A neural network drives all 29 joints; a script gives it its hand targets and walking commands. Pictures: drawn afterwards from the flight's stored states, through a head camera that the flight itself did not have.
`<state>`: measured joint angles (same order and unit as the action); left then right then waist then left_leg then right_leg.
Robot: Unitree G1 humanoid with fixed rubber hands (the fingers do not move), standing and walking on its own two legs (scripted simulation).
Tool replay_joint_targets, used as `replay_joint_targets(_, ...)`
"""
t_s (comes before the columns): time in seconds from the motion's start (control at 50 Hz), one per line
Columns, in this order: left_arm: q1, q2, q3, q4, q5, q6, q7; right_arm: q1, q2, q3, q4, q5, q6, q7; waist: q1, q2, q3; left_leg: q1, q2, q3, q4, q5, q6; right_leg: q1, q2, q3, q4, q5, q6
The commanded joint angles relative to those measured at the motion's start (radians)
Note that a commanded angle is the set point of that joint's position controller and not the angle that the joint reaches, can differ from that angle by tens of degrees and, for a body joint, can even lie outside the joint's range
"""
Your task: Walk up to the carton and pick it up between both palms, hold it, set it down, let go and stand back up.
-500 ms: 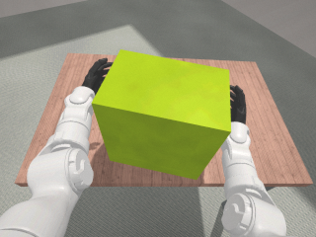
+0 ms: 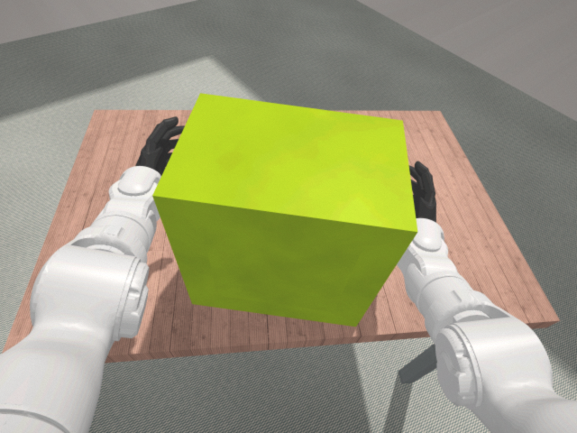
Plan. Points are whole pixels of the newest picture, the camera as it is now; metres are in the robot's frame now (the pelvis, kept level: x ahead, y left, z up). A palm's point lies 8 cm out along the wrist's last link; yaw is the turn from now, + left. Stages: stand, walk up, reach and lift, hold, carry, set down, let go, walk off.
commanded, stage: set down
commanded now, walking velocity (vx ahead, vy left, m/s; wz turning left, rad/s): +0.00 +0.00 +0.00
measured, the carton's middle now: (286, 222) +0.41 -0.04 +0.03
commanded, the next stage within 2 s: none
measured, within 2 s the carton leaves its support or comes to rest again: neither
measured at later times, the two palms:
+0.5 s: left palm (133, 151) +0.47 +0.15 +0.14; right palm (460, 205) +0.35 -0.27 +0.11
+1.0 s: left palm (106, 105) +0.48 +0.17 +0.20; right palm (487, 166) +0.36 -0.28 +0.17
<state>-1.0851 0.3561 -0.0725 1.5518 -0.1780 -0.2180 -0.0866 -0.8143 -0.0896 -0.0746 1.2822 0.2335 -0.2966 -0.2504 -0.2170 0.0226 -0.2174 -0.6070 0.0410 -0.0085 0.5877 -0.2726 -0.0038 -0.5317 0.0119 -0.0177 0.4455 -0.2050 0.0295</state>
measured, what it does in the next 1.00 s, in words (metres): stands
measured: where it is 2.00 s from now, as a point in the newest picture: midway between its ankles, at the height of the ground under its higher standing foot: outside the picture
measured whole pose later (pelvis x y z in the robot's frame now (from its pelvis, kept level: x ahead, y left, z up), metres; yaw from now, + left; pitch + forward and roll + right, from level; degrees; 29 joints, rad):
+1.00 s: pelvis -0.02 +0.00 +0.01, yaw +0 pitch +10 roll -2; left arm -1.21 0.53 -0.28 1.44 -0.42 0.00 -0.14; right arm -0.93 -0.29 0.07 1.06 0.47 0.06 -0.19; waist -0.26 -0.01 -0.15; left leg -0.43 0.02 0.00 0.47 -0.20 0.01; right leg -0.37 -0.01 -0.01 0.36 -0.15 0.03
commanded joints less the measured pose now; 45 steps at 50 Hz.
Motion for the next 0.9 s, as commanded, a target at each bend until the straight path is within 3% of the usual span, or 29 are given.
replay_joint_targets(0.0,-0.368,0.086,-0.027,-0.074,-0.014,-0.032,0.008,-0.355,-0.171,0.071,-0.034,0.111,-0.030,0.013,-0.016,0.131,-0.421,0.466,-0.044,-0.004,0.077,0.546,-0.085,-0.018,0.052,-0.076,0.009,0.466,-0.009)
replay_joint_targets(0.06,-0.419,0.106,-0.066,-0.130,-0.057,-0.055,0.014,-0.385,-0.202,0.069,-0.080,0.139,-0.026,0.030,-0.024,0.159,-0.488,0.472,-0.043,-0.006,0.083,0.516,-0.090,-0.081,0.048,-0.079,0.013,0.411,-0.012)
replay_joint_targets(0.08,-0.414,0.107,-0.075,-0.101,-0.063,-0.056,0.017,-0.390,-0.215,0.070,-0.058,0.139,-0.019,0.038,-0.029,0.156,-0.472,0.483,-0.040,-0.010,0.088,0.510,-0.091,-0.107,0.050,-0.084,0.015,0.388,-0.015)
replay_joint_targets(0.12,-0.439,0.125,-0.088,-0.128,-0.080,-0.065,0.022,-0.403,-0.236,0.078,-0.085,0.156,-0.009,0.055,-0.015,0.181,-0.514,0.491,-0.040,-0.008,0.087,0.505,-0.094,-0.123,0.048,-0.089,0.017,0.356,-0.018)
replay_joint_targets(0.2,-0.477,0.159,-0.146,-0.041,-0.141,-0.045,0.011,-0.459,-0.258,0.103,-0.068,0.176,0.053,0.075,-0.023,0.115,-0.432,0.406,-0.046,-0.010,0.053,0.284,-0.049,-0.158,0.026,-0.078,0.020,0.196,-0.011)
replay_joint_targets(0.26,-0.533,0.179,-0.185,-0.083,-0.206,-0.044,0.013,-0.508,-0.262,0.091,-0.168,0.165,0.081,0.080,-0.031,0.093,-0.530,0.377,-0.052,-0.009,0.047,0.212,-0.031,-0.164,0.016,-0.073,0.041,0.175,-0.005)
replay_joint_targets(0.3,-0.527,0.178,-0.200,-0.093,-0.214,-0.036,0.009,-0.491,-0.277,0.092,-0.175,0.168,0.090,0.085,-0.038,0.126,-0.573,0.430,-0.051,-0.013,0.064,0.289,-0.045,-0.154,0.020,-0.081,0.051,0.240,-0.010)
replay_joint_targets(0.32,-0.505,0.181,-0.197,-0.010,-0.206,-0.028,-0.003,-0.479,-0.274,0.117,-0.097,0.174,0.110,0.089,-0.034,0.117,-0.481,0.428,-0.049,-0.019,0.055,0.264,-0.037,-0.165,0.017,-0.077,0.039,0.196,-0.016)
replay_joint_targets(0.36,-0.517,0.206,-0.211,0.014,-0.220,-0.012,-0.018,-0.506,-0.282,0.132,-0.111,0.189,0.132,0.085,-0.032,0.089,-0.449,0.386,-0.051,-0.020,0.035,0.203,-0.018,-0.141,0.011,-0.067,0.032,0.148,-0.014)
replay_joint_targets(0.38,-0.541,0.208,-0.227,-0.037,-0.244,-0.011,-0.017,-0.529,-0.294,0.115,-0.161,0.188,0.133,0.082,-0.042,0.088,-0.482,0.383,-0.051,-0.022,0.030,0.209,-0.020,-0.137,0.013,-0.067,0.037,0.167,-0.013)
replay_joint_targets(0.42,-0.533,0.213,-0.227,-0.027,-0.249,0.005,-0.020,-0.528,-0.297,0.120,-0.176,0.186,0.148,0.080,-0.043,0.075,-0.487,0.396,-0.055,-0.021,0.028,0.227,-0.018,-0.114,0.012,-0.066,0.030,0.199,-0.008)
replay_joint_targets(0.46,-0.544,0.232,-0.213,-0.090,-0.245,0.017,-0.019,-0.528,-0.305,0.119,-0.238,0.195,0.153,0.079,-0.032,0.097,-0.558,0.434,-0.061,-0.017,0.028,0.290,-0.024,-0.072,0.014,-0.067,0.023,0.257,-0.008)
replay_joint_targets(0.5,-0.491,0.234,-0.207,0.007,-0.238,0.038,-0.037,-0.507,-0.297,0.144,-0.184,0.192,0.180,0.075,-0.040,0.042,-0.442,0.432,-0.061,-0.022,0.009,0.273,-0.006,-0.041,0.012,-0.063,0.004,0.258,-0.001)
replay_joint_targets(0.56,-0.551,0.243,-0.229,-0.043,-0.247,0.047,-0.038,-0.532,-0.309,0.117,-0.202,0.187,0.200,0.070,-0.053,0.070,-0.401,0.417,-0.055,-0.027,-0.022,0.230,-0.009,-0.042,0.007,-0.055,-0.018,0.214,-0.012)
replay_joint_targets(0.62,-0.578,0.255,-0.221,-0.133,-0.253,0.058,-0.031,-0.538,-0.326,0.105,-0.259,0.192,0.208,0.075,-0.050,0.119,-0.487,0.500,-0.052,-0.026,-0.021,0.297,-0.026,-0.035,0.015,-0.066,-0.037,0.243,-0.022)
replay_joint_targets(0.68,-0.534,0.263,-0.219,-0.095,-0.245,0.097,-0.042,-0.503,-0.323,0.126,-0.210,0.201,0.248,0.072,-0.063,0.091,-0.400,0.533,-0.053,-0.032,-0.040,0.307,-0.015,0.007,0.014,-0.063,-0.060,0.263,-0.020)
replay_joint_targets(0.74,-0.555,0.267,-0.234,-0.134,-0.257,0.115,-0.049,-0.523,-0.346,0.111,-0.247,0.205,0.265,0.068,-0.068,0.099,-0.390,0.540,-0.051,-0.033,-0.057,0.312,-0.015,0.028,0.012,-0.060,-0.082,0.269,-0.027)
replay_joint_targets(0.8,-0.546,0.277,-0.210,-0.194,-0.244,0.139,-0.049,-0.514,-0.345,0.115,-0.296,0.213,0.282,0.065,-0.057,0.105,-0.414,0.589,-0.052,-0.026,-0.061,0.369,-0.019,0.072,0.016,-0.059,-0.093,0.327,-0.024)
replay_joint_targets(0.88,-0.526,0.306,-0.190,-0.188,-0.250,0.176,-0.058,-0.519,-0.347,0.133,-0.346,0.228,0.323,0.063,-0.043,0.056,-0.350,0.567,-0.057,-0.020,-0.095,0.331,0.008,0.143,0.010,-0.044,-0.113,0.325,-0.020)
